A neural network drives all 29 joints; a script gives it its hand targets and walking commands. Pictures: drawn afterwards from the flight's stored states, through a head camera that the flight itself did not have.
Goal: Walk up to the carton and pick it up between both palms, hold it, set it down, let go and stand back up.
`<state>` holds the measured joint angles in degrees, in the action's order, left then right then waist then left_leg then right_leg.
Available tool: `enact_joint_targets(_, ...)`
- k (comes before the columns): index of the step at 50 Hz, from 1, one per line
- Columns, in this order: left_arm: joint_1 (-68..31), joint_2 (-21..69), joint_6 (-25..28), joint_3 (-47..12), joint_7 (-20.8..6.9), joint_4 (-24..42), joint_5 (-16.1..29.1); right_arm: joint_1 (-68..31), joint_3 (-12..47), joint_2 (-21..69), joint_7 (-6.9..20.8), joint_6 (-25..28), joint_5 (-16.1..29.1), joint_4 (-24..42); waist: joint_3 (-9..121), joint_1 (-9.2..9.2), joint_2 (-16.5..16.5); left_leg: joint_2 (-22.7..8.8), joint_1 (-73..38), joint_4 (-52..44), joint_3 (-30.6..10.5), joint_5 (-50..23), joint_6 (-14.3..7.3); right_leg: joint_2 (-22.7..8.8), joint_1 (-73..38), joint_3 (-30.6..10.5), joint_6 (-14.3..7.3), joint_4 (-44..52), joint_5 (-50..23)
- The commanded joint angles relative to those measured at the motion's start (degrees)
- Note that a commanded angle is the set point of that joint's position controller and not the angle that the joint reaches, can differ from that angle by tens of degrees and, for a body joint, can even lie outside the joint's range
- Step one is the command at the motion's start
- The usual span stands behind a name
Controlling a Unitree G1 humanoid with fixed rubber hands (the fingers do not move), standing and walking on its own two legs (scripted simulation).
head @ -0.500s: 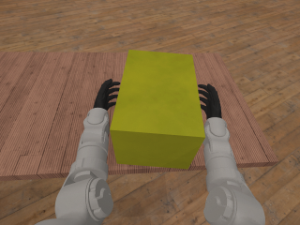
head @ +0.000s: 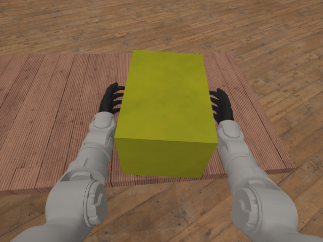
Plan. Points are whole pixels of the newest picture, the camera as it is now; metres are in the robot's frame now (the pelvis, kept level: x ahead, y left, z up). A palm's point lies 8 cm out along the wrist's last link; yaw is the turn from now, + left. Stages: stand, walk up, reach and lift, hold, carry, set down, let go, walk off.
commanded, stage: set down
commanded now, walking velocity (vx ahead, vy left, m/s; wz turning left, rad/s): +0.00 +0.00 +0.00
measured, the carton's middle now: (165, 110) +0.46 +0.03 +0.05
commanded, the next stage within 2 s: none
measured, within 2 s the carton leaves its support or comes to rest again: neither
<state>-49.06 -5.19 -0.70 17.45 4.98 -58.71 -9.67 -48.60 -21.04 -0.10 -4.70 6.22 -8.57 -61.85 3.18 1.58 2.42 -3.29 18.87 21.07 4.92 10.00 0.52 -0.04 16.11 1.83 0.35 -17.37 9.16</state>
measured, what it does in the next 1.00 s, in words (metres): stands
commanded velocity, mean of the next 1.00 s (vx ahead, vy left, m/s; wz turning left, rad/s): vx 0.00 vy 0.00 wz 0.00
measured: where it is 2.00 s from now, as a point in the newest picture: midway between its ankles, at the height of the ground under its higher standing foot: outside the picture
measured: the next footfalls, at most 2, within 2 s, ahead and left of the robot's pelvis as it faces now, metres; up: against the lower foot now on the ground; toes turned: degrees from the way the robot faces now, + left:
none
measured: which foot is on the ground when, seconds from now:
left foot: down 0.00-1.00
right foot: down 0.00-1.00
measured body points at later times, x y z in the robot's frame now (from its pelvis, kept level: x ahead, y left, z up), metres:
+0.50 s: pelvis -0.02 -0.01 -0.01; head +0.01 +0.01 +0.44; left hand +0.43 +0.22 +0.12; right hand +0.45 -0.18 +0.14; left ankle +0.00 +0.12 -0.75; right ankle -0.01 -0.12 -0.75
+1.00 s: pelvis -0.02 -0.01 +0.00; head +0.00 +0.00 +0.44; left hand +0.44 +0.22 +0.20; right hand +0.46 -0.17 +0.20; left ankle +0.00 +0.12 -0.75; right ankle -0.01 -0.12 -0.75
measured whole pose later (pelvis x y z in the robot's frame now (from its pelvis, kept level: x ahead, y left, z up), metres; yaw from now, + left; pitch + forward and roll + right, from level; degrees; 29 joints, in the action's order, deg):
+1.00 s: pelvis -0.02 -0.01 +0.00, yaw +1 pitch +11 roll -1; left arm -67.0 -22.8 -14.5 -3.8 3.2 -65.6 18.4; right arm -67.8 3.6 -18.3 -7.1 -13.4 24.5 -67.4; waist 9.5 0.6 0.9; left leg -3.7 25.9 23.8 1.6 8.6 1.6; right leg 1.0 22.7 3.0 -0.8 -20.3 8.4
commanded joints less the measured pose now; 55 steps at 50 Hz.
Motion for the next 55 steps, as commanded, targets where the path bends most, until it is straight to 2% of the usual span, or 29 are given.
enact_joint_targets(1, -33.66, -8.00, 5.57, -8.52, 2.59, 0.40, 9.07, -30.01, 8.78, -7.83, -2.16, 1.24, 8.57, 5.45, 39.18, 1.00, -4.86, 2.10, -9.28, 6.60, 0.84, -22.18, 2.74, 2.63, -4.26, 0.52, 0.95, -4.28, -18.83)
enact_joint_targets(4, -34.91, -10.45, 7.29, -10.67, 2.47, -4.27, 12.85, -31.52, 11.73, -11.52, -3.29, 1.55, 13.20, 2.56, 44.13, 1.01, -5.29, 2.13, -10.84, 9.80, 0.27, -26.83, 4.23, 3.09, -2.88, 0.97, 0.84, -5.90, -22.89)
enact_joint_targets(7, -34.90, -12.38, 7.62, -12.15, 1.72, -8.92, 15.22, -32.59, 14.85, -15.16, -3.66, 1.40, 17.37, -1.72, 42.16, 0.70, -4.94, 2.07, -10.75, 10.80, -0.57, -29.56, 4.88, 3.45, -1.23, 1.11, 1.00, -6.61, -24.65)
enact_joint_targets(9, -34.94, -14.26, 7.80, -12.56, 1.32, -9.50, 16.71, -33.43, 17.14, -17.03, -3.44, 1.32, 20.09, -2.95, 41.33, 0.96, -3.77, 1.91, -11.17, 11.10, -0.99, -30.84, 5.12, 3.80, -0.48, 1.46, 1.02, -6.81, -24.58)
enact_joint_targets(13, -36.81, -16.02, 7.42, -15.51, 0.53, -9.13, 20.68, -35.71, 19.63, -20.51, -2.79, 0.51, 24.27, -3.27, 40.23, -0.27, -4.08, 1.82, -11.55, 10.62, -1.73, -30.53, 5.51, 3.91, 1.12, 1.50, 0.97, -6.36, -23.75)
enact_joint_targets(15, -37.79, -16.56, 6.83, -17.42, 0.09, -7.86, 22.98, -36.27, 20.94, -21.66, -2.29, -0.58, 26.30, -3.27, 39.66, -1.03, -3.73, 1.89, -10.72, 9.98, -2.03, -28.31, 5.32, 3.70, 1.06, 1.30, 1.10, -6.13, -22.85)
enact_joint_targets(17, -39.01, -18.10, 5.81, -18.51, -0.25, -6.27, 24.58, -37.77, 22.57, -22.73, -1.61, -1.87, 28.31, -1.74, 40.08, -0.47, -4.07, 2.19, -11.08, 9.39, -2.14, -26.81, 5.02, 3.53, 1.61, 1.03, 1.06, -5.65, -21.44)
enact_joint_targets(20, -41.67, -19.98, 3.23, -21.15, -0.56, -3.37, 27.46, -39.80, 23.76, -24.35, -0.86, -5.05, 30.69, -0.32, 39.82, -1.09, -4.67, 2.27, -10.20, 7.72, -2.52, -21.31, 4.18, 2.86, 1.56, 0.47, 1.03, -4.89, -17.25)
enact_joint_targets(21, -39.26, -18.83, 3.98, -20.10, -1.05, -10.95, 25.38, -38.31, 26.13, -21.68, -0.20, -5.74, 31.40, -8.16, 31.88, 0.31, -4.74, 1.93, -6.09, 7.40, -2.75, -16.80, 2.91, 2.33, 5.79, 0.70, 0.35, -5.42, -11.10)
enact_joint_targets(22, -41.14, -19.17, 4.98, -21.25, -1.30, -10.03, 26.90, -39.89, 25.74, -22.04, 0.30, -5.63, 32.07, -6.20, 33.61, 0.47, -5.08, 2.21, -4.44, 6.39, -2.48, -13.85, 2.42, 1.81, 6.98, 0.27, -0.07, -4.72, -6.99)
enact_joint_targets(24, -43.32, -20.21, 6.96, -23.77, -0.96, -11.40, 29.84, -41.99, 26.03, -22.22, 1.20, -5.29, 32.80, -4.78, 35.42, 0.79, -4.52, 1.95, -2.07, 6.34, -2.85, -11.13, 1.24, 1.00, 7.04, -0.07, -0.32, -5.28, -3.41)
enact_joint_targets(29, -46.62, -22.97, 7.26, -25.52, -1.47, -12.77, 32.55, -45.12, 25.97, -23.46, 1.77, -5.87, 32.56, -4.92, 39.30, -0.51, -2.14, 2.34, 1.63, 6.43, -2.99, -9.03, 0.29, 0.47, 3.35, -0.48, 0.22, -7.22, -7.64)
enact_joint_targets(32, -48.19, -24.83, 5.93, -24.73, -1.96, -11.25, 32.24, -46.46, 25.02, -24.72, 0.84, -6.28, 32.08, -3.26, 42.93, -0.83, -2.05, 2.80, 2.33, 6.42, -2.40, -10.61, 0.84, 0.65, -0.30, -0.56, 0.77, -8.24, -12.97)
enact_joint_targets(36, -49.49, -26.30, 1.83, -22.77, -1.99, -7.10, 30.58, -47.47, 23.42, -26.25, -0.94, -8.32, 31.34, 0.11, 45.67, -1.10, -3.59, 3.19, -0.80, 6.34, -2.00, -13.76, 2.25, 1.53, -1.91, 0.02, 1.00, -8.02, -17.38)
enact_joint_targets(41, -49.71, -25.82, -5.43, -21.58, -1.27, -1.55, 29.62, -47.62, 22.10, -27.51, -2.41, -13.02, 31.30, 2.93, 43.58, -1.58, -6.03, 3.05, -8.17, 5.98, -2.73, -16.26, 3.40, 2.81, 0.83, 1.03, 0.62, -5.42, -15.82)
enact_joint_targets(45, -48.24, -25.45, -10.57, -20.81, -1.22, 0.56, 29.02, -46.98, 22.45, -27.95, -2.43, -16.61, 32.24, 3.18, 39.08, -1.31, -6.03, 2.86, -11.94, 5.14, -3.41, -17.22, 3.29, 3.40, 0.53, 1.32, 0.56, -3.49, -14.53)
enact_joint_targets(48, -44.38, -25.27, -13.42, -19.22, -1.91, 2.11, 27.25, -44.38, 24.00, -27.63, -2.35, -18.35, 33.71, 2.59, 35.06, -0.63, -5.12, 2.94, -13.46, 4.15, -3.52, -19.78, 2.97, 3.55, -2.88, 0.99, 1.05, -2.42, -16.18)
enact_joint_targets(49, -39.33, -23.40, -14.43, -19.02, -2.53, 2.52, 26.82, -40.80, 24.25, -26.15, -2.58, -18.71, 33.50, 4.45, 34.03, -2.22, -3.69, 2.64, -15.31, 3.22, -3.74, -20.11, 2.46, 3.62, -4.63, 0.63, 1.32, -1.66, -18.24)
enact_joint_targets(52, -31.40, -23.78, -16.35, -15.03, -4.04, 7.48, 23.26, -33.72, 24.94, -25.26, -3.22, -19.06, 33.93, 7.83, 29.90, -1.62, -2.96, 3.62, -16.46, 2.08, -3.22, -23.89, 2.15, 3.91, -10.48, 0.25, 1.99, -1.31, -23.73)
enact_joint_targets(55, -23.13, -23.21, -17.72, -11.76, -4.85, 18.23, 19.32, -24.66, 25.04, -24.37, -3.33, -18.25, 34.58, 13.43, 26.33, -1.15, -4.60, 3.87, -18.41, 1.26, -2.75, -27.21, 2.53, 4.14, -13.96, -0.04, 1.70, -0.56, -24.84)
